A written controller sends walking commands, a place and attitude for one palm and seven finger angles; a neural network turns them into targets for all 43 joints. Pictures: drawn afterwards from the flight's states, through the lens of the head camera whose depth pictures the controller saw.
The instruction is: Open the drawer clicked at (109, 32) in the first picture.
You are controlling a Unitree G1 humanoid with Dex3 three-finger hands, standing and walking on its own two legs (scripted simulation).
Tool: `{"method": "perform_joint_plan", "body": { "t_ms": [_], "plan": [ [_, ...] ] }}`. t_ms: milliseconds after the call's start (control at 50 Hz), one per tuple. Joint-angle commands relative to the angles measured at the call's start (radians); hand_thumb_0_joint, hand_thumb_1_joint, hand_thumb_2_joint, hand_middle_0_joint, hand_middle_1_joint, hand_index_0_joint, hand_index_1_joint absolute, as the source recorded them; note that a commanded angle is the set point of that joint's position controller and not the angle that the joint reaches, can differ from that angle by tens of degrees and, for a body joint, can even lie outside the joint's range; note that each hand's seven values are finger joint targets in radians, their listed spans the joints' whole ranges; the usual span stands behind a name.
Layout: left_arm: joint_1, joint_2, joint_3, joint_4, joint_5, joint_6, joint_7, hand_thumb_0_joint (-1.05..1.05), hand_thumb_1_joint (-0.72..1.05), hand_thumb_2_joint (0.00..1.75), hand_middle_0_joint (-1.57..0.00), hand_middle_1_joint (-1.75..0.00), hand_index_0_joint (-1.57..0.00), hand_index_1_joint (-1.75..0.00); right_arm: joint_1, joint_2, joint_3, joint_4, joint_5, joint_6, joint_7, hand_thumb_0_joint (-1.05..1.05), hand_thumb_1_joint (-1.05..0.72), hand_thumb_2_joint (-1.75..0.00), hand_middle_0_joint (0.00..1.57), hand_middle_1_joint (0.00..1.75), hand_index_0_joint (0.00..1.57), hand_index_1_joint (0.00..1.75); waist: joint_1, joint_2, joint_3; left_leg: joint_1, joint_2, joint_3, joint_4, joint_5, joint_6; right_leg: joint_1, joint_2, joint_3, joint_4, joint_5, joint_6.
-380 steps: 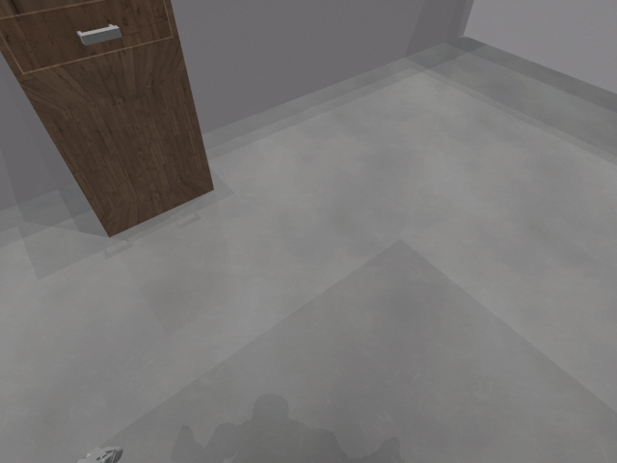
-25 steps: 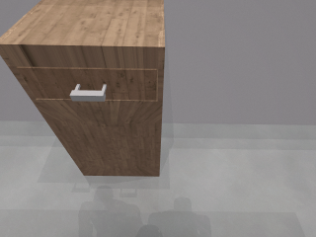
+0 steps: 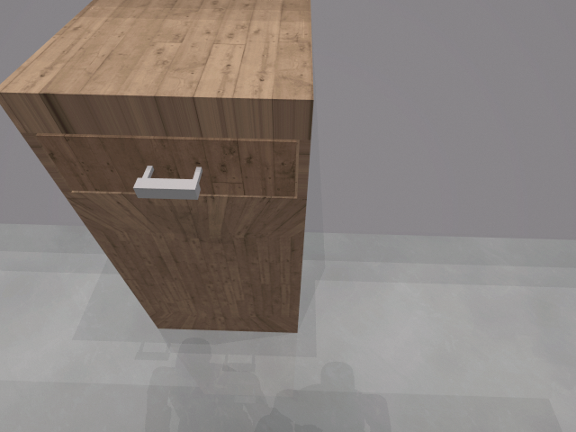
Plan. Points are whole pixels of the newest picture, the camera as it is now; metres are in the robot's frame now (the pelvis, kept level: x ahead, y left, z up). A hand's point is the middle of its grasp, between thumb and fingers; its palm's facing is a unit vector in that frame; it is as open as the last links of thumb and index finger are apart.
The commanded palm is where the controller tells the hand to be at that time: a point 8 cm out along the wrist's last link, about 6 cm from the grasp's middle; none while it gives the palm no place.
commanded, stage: come to a stop and stand still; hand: left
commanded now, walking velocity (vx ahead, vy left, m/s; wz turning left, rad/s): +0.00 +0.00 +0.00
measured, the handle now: (170, 180) +0.52 +0.26 +0.02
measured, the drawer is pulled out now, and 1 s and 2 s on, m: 0.00 0.00 0.00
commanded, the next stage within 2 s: look again from close up in 0.16 s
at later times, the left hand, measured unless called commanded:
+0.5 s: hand out of the picture +0.01 +0.19 -0.18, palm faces +0.02 -0.97 -0.23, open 7.4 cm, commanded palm none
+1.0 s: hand out of the picture +0.11 +0.23 -0.08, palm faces -0.08 -0.75 -0.66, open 7.5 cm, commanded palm +0.09 +0.26 -0.04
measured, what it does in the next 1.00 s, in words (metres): stands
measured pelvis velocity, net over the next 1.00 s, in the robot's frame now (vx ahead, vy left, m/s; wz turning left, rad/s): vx -0.03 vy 0.02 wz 0.00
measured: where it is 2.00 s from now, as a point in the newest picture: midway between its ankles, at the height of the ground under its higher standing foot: outside the picture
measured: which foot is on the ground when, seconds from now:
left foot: down 0.00-1.00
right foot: down 0.00-1.00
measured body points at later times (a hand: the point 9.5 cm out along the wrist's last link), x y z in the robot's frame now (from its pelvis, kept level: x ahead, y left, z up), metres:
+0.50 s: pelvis +0.00 +0.01 -0.01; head +0.01 +0.00 +0.44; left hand +0.01 +0.24 -0.16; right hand +0.02 -0.22 -0.17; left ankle +0.01 +0.14 -0.74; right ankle -0.09 -0.10 -0.74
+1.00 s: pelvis -0.03 +0.02 -0.02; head -0.01 +0.00 +0.43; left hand +0.11 +0.27 -0.04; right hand +0.06 -0.22 -0.15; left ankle +0.01 +0.14 -0.74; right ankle -0.09 -0.10 -0.74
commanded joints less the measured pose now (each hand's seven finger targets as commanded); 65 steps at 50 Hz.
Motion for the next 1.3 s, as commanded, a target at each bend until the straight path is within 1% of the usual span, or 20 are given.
{"method": "perform_joint_plan", "body": {
  "t_ms": [0,220,240,260,300,380,460,620,800,820,840,860,880,900,940,1000,1060,1080,1160,1280],
  "plan": [
    [0.09,0.104,0.02,-0.023,0.003,-0.005,0.006,0.0,0.9,0.9,-0.2,-0.3,-0.2,-0.3,0.067,-0.094,-0.013,-0.015,-0.001,-0.01,-0.006,0.0,-0.9,-0.9,0.2,0.3,0.2,0.3,-0.005,0.006,-0.011,0.122,0.074,-0.048,-0.01,0.388,0.044,-0.095,-0.096,0.044,-0.061,0.422,-0.002],
    [0.086,0.116,0.02,-0.027,0.002,-0.006,0.007,0.0,0.9,0.9,-0.2,-0.3,-0.2,-0.3,0.058,-0.099,-0.01,-0.012,-0.001,-0.007,-0.005,0.0,-0.9,-0.9,0.2,0.3,0.2,0.3,-0.003,-0.01,0.008,0.121,0.072,-0.047,-0.02,0.364,0.041,-0.085,-0.099,0.04,-0.077,0.429,-0.003],
    [0.147,0.124,0.013,-0.022,0.024,-0.051,0.046,0.0,0.9,0.9,-0.2,-0.3,-0.2,-0.3,-0.025,-0.127,-0.018,-0.102,0.004,-0.023,0.011,0.0,-0.9,-0.9,0.2,0.3,0.2,0.3,0.021,-0.028,0.051,0.015,0.055,0.007,0.238,0.368,0.028,-0.175,-0.135,0.146,-0.089,0.868,0.047],
    [0.097,0.17,0.027,-0.073,0.024,-0.057,0.039,0.0,0.9,0.9,-0.2,-0.3,-0.2,-0.3,0.037,-0.062,-0.01,-0.135,-0.001,-0.018,0.022,0.0,-0.9,-0.9,0.2,0.3,0.2,0.3,-0.032,-0.09,0.027,-0.104,0.022,-0.017,0.218,-0.012,0.049,-0.071,-0.181,0.117,-0.012,0.958,-0.008],
    [0.06,0.165,0.019,-0.106,0.016,-0.056,0.028,0.0,0.9,0.9,-0.2,-0.3,-0.2,-0.3,0.086,-0.074,-0.008,-0.152,-0.007,-0.011,0.024,0.0,-0.9,-0.9,0.2,0.3,0.2,0.3,-0.041,-0.094,-0.069,-0.061,0.002,0.011,0.163,-0.018,0.063,-0.034,-0.147,0.071,0.069,0.875,-0.05],
    [0.104,0.128,0.016,-0.131,0.004,-0.033,0.022,0.0,0.9,0.9,-0.2,-0.3,-0.2,-0.3,0.121,-0.133,-0.015,-0.143,-0.009,-0.02,0.012,0.0,-0.9,-0.9,0.2,0.3,0.2,0.3,-0.017,0.115,-0.099,0.06,0.089,-0.058,0.157,0.498,0.101,-0.129,-0.049,0.03,0.136,0.415,-0.031],
    [0.095,0.137,0.015,-0.131,0.006,-0.016,0.014,0.0,0.9,0.9,-0.2,-0.3,-0.2,-0.3,0.073,-0.125,-0.011,-0.165,-0.005,-0.004,0.013,0.0,-0.9,-0.9,0.2,0.3,0.2,0.3,-0.013,-0.05,0.006,-0.039,0.063,-0.039,0.146,0.24,0.082,-0.17,-0.065,0.056,0.061,0.307,-0.032],
    [0.081,0.148,0.013,-0.133,0.007,-0.001,0.003,0.0,0.9,0.9,-0.2,-0.3,-0.2,-0.3,0.071,-0.129,-0.005,-0.141,-0.009,-0.008,0.016,0.0,-0.9,-0.9,0.2,0.3,0.2,0.3,-0.001,0.021,0.044,-0.072,0.064,-0.079,0.039,0.089,0.091,-0.195,-0.05,0.048,0.037,0.064,-0.022],
    [0.093,0.146,0.008,-0.104,0.009,-0.006,-0.003,0.0,0.9,0.9,-0.2,-0.3,-0.2,-0.3,0.08,-0.132,-0.005,-0.121,-0.005,-0.018,0.014,0.0,-0.9,-0.9,0.2,0.3,0.2,0.3,0.0,0.023,-0.007,-0.015,0.068,-0.072,0.023,0.155,0.089,-0.182,-0.064,0.054,0.02,0.132,-0.013],
    [0.137,0.139,0.005,-0.09,0.021,-0.027,0.034,0.0,0.9,0.9,-0.2,-0.3,-0.2,-0.3,-0.004,-0.151,-0.012,-0.182,0.002,-0.02,0.019,0.0,-0.9,-0.9,0.2,0.3,0.2,0.3,0.021,-0.006,0.08,-0.076,0.071,-0.059,0.221,0.269,0.055,-0.25,-0.113,0.155,-0.054,0.484,-0.002],
    [-0.624,0.523,0.042,-1.636,0.193,-0.188,0.071,0.0,0.88,0.89,-0.2,-0.32,-0.2,-0.32,0.05,-0.281,-0.031,-0.492,0.043,-0.177,-0.025,0.0,-0.9,-0.9,0.2,0.3,0.2,0.3,-0.073,0.33,-0.454,0.25,-0.034,-0.029,0.071,0.445,0.093,-0.241,-0.008,0.088,0.139,0.536,-0.049],
    [-0.103,0.416,0.072,-1.366,0.215,-0.112,0.152,0.0,0.85,0.88,-0.2,-0.33,-0.2,-0.33,0.022,-0.19,-0.015,-0.429,0.028,-0.285,-0.072,0.0,-0.9,-0.9,0.2,0.3,0.2,0.3,0.023,0.429,-0.47,0.388,0.029,-0.066,0.039,0.587,0.078,-0.34,0.015,-0.028,0.287,0.238,-0.046],
    [0.159,0.218,-0.023,-1.238,0.211,0.045,0.203,0.0,0.83,0.87,-0.21,-0.34,-0.21,-0.34,-0.015,-0.151,-0.036,-0.418,0.054,-0.321,-0.079,0.0,-0.9,-0.9,0.2,0.3,0.2,0.3,-0.008,0.344,-0.334,0.229,0.019,-0.079,-0.013,0.442,0.057,-0.444,0.04,-0.062,0.349,0.013,-0.018],
    [0.172,0.079,-0.123,-1.173,0.258,0.082,0.205,0.0,0.81,0.86,-0.21,-0.36,-0.21,-0.36,-0.034,-0.12,-0.027,-0.421,0.061,-0.323,-0.078,0.0,-0.9,-0.9,0.2,0.3,0.2,0.3,-0.021,0.185,-0.188,0.083,0.02,-0.079,0.012,0.33,0.068,-0.447,0.025,-0.048,0.296,0.009,-0.014],
    [0.086,0.277,-0.012,-1.206,0.462,0.06,0.269,0.0,0.76,0.84,-0.21,-0.39,-0.21,-0.39,-0.077,-0.194,-0.052,-0.486,0.017,-0.287,-0.074,0.0,-0.9,-0.9,0.2,0.3,0.2,0.3,-0.023,-0.017,-0.157,-0.105,-0.025,-0.043,0.131,0.063,0.072,-0.485,0.025,-0.005,0.155,0.055,-0.021],
    [0.249,0.262,0.0,-1.074,0.791,0.054,0.352,0.0,0.69,0.81,-0.22,-0.43,-0.22,-0.43,-0.11,-0.19,-0.072,-0.584,-0.042,-0.192,-0.041,0.0,-0.9,-0.9,0.2,0.3,0.2,0.3,0.048,-0.131,-0.236,-0.223,-0.044,-0.03,0.241,0.135,0.058,-0.536,0.062,0.003,0.267,0.109,-0.034],
    [0.339,0.205,-0.042,-1.023,0.998,0.034,0.396,0.0,0.62,0.78,-0.22,-0.48,-0.22,-0.48,-0.175,-0.178,-0.086,-0.643,-0.056,-0.096,0.014,0.0,-0.9,-0.9,0.2,0.3,0.2,0.3,0.108,-0.18,-0.205,-0.369,-0.051,-0.024,0.3,0.023,0.047,-0.604,0.054,0.064,0.307,0.047,-0.052],
    [0.355,0.233,-0.019,-1.055,1.034,0.024,0.398,0.0,0.6,0.77,-0.22,-0.5,-0.22,-0.5,-0.204,-0.171,-0.084,-0.667,-0.05,-0.071,0.031,0.0,-0.9,-0.9,0.2,0.3,0.2,0.3,0.132,-0.164,-0.203,-0.387,-0.058,-0.022,0.308,0.022,0.048,-0.579,0.049,0.098,0.303,0.078,-0.058],
    [0.156,0.379,0.065,-1.274,1.077,-0.009,0.402,0.0,0.5,0.73,-0.23,-0.55,-0.23,-0.55,-0.23,-0.166,-0.064,-0.743,-0.05,-0.011,0.033,0.0,-0.9,-0.9,0.2,0.3,0.2,0.3,0.111,-0.044,-0.304,-0.332,-0.08,-0.008,0.336,-0.014,0.064,-0.541,0.031,0.146,0.294,0.067,-0.043],
    [-0.227,0.453,0.114,-1.428,1.039,-0.097,0.44,0.0,0.36,0.67,-0.24,-0.64,-0.24,-0.64,-0.224,-0.149,-0.061,-0.727,-0.079,-0.01,-0.001,0.0,-0.9,-0.9,0.2,0.3,0.2,0.3,0.019,0.028,-0.314,-0.228,-0.079,-0.036,0.435,-0.066,0.075,-0.68,0.022,0.168,0.26,-0.066,-0.031]
  ]
}}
